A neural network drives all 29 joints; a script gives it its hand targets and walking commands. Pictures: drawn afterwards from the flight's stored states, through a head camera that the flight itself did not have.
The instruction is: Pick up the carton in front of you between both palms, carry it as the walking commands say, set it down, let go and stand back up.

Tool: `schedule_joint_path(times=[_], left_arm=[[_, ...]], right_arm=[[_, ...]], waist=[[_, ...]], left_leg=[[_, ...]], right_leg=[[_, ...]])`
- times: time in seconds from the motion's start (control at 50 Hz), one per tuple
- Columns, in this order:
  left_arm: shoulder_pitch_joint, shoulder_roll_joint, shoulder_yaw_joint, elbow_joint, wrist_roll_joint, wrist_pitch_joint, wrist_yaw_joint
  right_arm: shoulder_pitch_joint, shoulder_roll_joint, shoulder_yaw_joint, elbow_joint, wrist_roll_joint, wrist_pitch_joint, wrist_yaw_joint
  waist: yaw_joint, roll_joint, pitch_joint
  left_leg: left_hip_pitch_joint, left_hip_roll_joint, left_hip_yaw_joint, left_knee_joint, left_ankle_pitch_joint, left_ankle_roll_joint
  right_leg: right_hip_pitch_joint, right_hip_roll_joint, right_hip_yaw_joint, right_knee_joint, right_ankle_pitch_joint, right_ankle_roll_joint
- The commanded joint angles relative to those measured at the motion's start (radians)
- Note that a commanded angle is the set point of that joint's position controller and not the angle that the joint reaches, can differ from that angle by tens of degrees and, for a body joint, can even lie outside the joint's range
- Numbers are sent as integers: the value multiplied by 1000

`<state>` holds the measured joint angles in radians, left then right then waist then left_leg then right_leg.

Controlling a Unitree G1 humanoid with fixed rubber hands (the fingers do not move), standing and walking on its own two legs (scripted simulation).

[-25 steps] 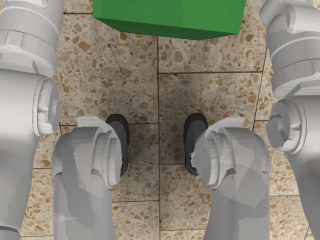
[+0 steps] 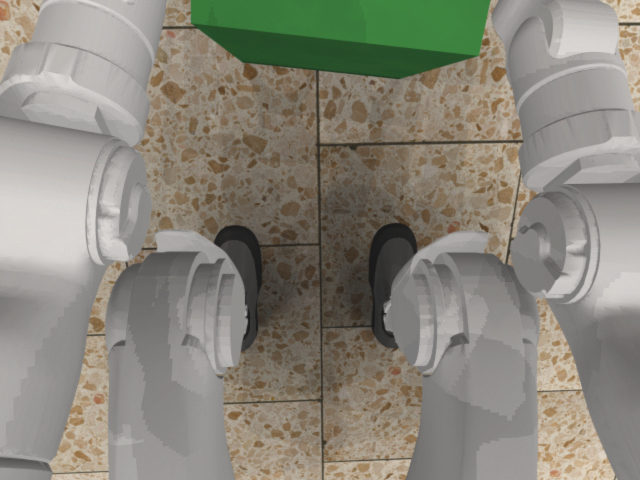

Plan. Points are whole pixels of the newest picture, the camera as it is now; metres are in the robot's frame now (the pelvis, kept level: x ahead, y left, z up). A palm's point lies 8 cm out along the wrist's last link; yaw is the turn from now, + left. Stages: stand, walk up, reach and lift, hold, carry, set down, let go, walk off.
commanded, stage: reach and lift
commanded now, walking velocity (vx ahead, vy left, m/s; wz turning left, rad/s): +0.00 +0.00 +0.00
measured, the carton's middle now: out of the picture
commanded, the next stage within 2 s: none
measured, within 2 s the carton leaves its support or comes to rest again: leaves its support in 0.26 s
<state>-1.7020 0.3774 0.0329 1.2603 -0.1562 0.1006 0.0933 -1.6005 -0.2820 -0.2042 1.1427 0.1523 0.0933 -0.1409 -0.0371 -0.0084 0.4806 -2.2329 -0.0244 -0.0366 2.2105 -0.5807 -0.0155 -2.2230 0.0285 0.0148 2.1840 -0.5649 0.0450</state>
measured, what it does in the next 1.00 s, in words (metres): rises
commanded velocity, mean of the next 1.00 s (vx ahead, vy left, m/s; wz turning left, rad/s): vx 0.00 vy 0.00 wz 0.00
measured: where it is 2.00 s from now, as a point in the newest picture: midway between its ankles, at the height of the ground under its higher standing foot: (316, 307)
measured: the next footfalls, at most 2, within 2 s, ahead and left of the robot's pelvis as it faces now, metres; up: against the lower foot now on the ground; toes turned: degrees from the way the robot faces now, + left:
none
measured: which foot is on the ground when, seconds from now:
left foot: down 0.00-1.00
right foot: down 0.00-1.00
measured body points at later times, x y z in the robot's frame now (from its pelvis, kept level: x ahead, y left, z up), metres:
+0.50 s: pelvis +0.01 -0.01 +0.04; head +0.32 +0.01 +0.36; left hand +0.56 +0.16 -0.05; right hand +0.55 -0.14 -0.05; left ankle +0.11 +0.12 -0.34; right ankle +0.12 -0.13 -0.34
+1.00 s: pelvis +0.01 +0.00 +0.15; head +0.26 +0.01 +0.52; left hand +0.51 +0.16 +0.09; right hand +0.51 -0.14 +0.09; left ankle +0.11 +0.12 -0.34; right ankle +0.12 -0.13 -0.34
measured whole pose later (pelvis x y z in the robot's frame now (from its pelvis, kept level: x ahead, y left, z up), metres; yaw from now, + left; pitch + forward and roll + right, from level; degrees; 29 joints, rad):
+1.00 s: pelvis +0.01 +0.00 +0.15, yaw +2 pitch +42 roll -1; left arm -1.04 0.00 0.45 0.64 0.23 0.43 0.02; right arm -1.00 0.04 -0.50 0.58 -0.23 0.45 -0.03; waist -0.02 0.01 -0.16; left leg -1.92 -0.06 -0.06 1.67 -0.48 -0.03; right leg -1.92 0.05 0.05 1.66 -0.48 0.05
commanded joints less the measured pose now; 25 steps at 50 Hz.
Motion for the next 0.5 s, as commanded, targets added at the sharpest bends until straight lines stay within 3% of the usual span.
schedule_joint_path(times=[0.0,0.06,0.14,0.26,0.3,0.36,0.42,0.48], left_arm=[[-399,-808,-75,-157,45,42,-235],[-361,-939,-65,-218,47,78,-296],[-386,-1028,-132,-324,5,99,-310],[-458,-1168,-264,-658,-76,124,-273],[-446,-1227,-292,-736,-63,151,-258],[-327,-1277,-277,-719,-13,195,-247],[-195,-1324,-194,-576,56,228,-261],[-129,-1331,-49,-418,168,249,-288]], right_arm=[[-473,776,133,-153,-55,53,248],[-487,890,147,-227,-58,96,313],[-489,984,211,-313,6,116,336],[-515,1129,344,-538,89,155,309],[-500,1179,378,-608,82,179,298],[-458,1196,389,-651,45,213,291],[-358,1217,325,-558,-44,237,302],[-279,1207,182,-430,-173,257,316]], waist=[[-17,63,-1092],[-12,55,-1099],[-3,63,-1251],[-2,81,-1953],[8,95,-2124],[14,82,-2088],[-4,68,-1782],[-24,66,-1482]], left_leg=[[526,-76,76,-135,221,5],[497,-84,84,-134,232,22],[552,-85,98,-125,307,28],[897,-104,110,-120,651,7],[974,-115,117,-139,702,1],[936,-129,126,-207,645,-3],[742,-138,130,-295,443,-11],[560,-140,125,-384,233,-5]], right_leg=[[483,83,-91,-116,222,-11],[461,84,-98,-113,227,-25],[524,87,-105,-98,314,-30],[756,108,-124,-99,620,-17],[754,122,-126,-125,640,-10],[731,130,-129,-189,576,-5],[637,128,-129,-276,409,-5],[535,125,-124,-368,226,-16]])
